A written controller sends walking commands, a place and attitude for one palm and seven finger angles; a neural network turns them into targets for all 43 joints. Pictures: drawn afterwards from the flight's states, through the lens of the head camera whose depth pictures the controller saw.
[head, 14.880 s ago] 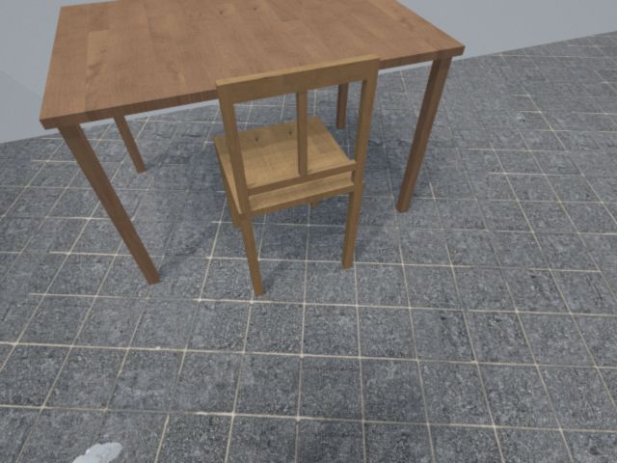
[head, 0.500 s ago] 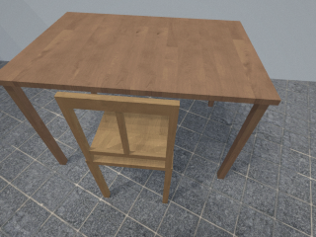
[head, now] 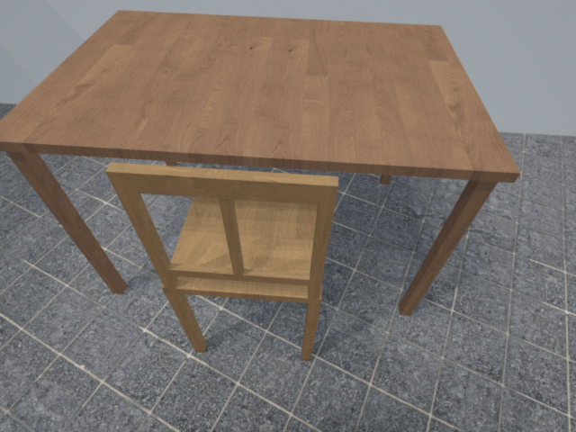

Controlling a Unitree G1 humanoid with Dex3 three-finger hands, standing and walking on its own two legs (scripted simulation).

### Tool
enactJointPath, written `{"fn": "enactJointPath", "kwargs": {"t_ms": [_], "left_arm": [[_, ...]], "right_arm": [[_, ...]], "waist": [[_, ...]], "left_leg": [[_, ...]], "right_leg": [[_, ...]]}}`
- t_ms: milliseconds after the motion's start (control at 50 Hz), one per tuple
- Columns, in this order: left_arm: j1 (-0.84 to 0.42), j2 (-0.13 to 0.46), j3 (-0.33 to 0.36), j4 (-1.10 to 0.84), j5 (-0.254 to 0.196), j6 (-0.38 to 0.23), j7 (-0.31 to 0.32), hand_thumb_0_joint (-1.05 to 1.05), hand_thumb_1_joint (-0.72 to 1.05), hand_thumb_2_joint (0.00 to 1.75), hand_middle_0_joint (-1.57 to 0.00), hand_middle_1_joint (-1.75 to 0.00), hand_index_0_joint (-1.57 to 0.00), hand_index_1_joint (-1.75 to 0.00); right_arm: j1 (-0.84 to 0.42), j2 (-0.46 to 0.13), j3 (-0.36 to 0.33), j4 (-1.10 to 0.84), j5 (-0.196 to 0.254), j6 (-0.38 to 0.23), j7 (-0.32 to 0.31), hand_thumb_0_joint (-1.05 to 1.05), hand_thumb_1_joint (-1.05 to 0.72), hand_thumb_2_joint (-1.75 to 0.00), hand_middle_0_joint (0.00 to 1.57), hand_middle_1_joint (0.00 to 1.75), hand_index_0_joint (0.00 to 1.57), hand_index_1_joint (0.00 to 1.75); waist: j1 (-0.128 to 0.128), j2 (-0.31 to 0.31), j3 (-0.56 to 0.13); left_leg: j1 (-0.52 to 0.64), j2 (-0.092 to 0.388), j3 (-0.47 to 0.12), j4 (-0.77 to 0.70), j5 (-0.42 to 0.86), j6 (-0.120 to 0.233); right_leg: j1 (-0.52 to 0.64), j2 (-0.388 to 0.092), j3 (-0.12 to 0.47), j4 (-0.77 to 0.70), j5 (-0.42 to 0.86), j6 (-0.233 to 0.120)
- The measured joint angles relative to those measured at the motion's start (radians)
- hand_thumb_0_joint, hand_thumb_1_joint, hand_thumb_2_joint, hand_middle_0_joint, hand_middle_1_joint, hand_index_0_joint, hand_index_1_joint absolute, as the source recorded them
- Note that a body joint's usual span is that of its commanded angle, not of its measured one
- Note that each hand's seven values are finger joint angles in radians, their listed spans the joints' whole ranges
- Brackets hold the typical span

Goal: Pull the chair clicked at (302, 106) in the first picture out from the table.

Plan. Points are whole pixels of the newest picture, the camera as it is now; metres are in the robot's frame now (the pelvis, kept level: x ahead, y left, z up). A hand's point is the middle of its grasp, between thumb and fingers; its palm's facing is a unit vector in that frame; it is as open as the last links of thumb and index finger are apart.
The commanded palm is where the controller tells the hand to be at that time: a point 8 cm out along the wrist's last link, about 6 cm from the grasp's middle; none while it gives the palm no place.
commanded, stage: come to a stop and stand still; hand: left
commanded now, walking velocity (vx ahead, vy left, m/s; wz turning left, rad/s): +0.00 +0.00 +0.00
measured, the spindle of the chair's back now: (233, 238) +0.49 +0.14 -0.10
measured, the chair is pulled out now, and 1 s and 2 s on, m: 0.00 0.00 0.00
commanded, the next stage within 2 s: look again from close up in 0.02 s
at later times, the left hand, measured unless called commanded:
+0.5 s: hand out of the picture +0.00 +0.16 -0.17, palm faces +0.02 -0.98 -0.19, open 7.4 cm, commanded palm none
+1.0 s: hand out of the picture +0.01 +0.15 -0.17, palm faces +0.02 -0.98 -0.19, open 7.4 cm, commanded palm none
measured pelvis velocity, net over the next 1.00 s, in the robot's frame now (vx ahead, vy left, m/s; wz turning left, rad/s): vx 0.02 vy -0.01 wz -0.01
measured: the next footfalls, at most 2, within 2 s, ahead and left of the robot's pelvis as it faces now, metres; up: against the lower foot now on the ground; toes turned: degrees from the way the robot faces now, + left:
none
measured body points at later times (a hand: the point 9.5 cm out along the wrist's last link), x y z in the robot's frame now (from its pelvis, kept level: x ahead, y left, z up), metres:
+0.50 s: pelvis +0.01 +0.00 +0.00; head +0.02 -0.01 +0.45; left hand +0.00 +0.21 -0.16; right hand -0.01 -0.21 -0.17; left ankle +0.01 +0.08 -0.74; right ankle +0.02 -0.14 -0.74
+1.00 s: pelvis +0.02 -0.01 +0.00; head +0.03 -0.02 +0.45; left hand +0.01 +0.20 -0.16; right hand +0.00 -0.22 -0.17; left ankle +0.01 +0.08 -0.74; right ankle +0.02 -0.14 -0.74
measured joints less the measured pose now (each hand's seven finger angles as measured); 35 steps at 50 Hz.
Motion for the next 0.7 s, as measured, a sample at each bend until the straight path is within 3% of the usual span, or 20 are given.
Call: {"fn": "enactJointPath", "kwargs": {"t_ms": [700], "left_arm": [[-0.018,-0.019,0.011,0.008,0.001,-0.004,0.000,0.01,0.91,0.90,-0.19,-0.30,-0.20,-0.30]], "right_arm": [[-0.006,-0.002,0.000,0.010,-0.001,-0.005,-0.008,0.00,-0.91,-0.90,0.20,0.30,0.20,0.29]], "waist": [[-0.003,0.015,0.000]], "left_leg": [[0.030,0.006,0.011,-0.026,-0.007,-0.011]], "right_leg": [[0.014,0.008,0.011,-0.004,-0.016,-0.007]]}}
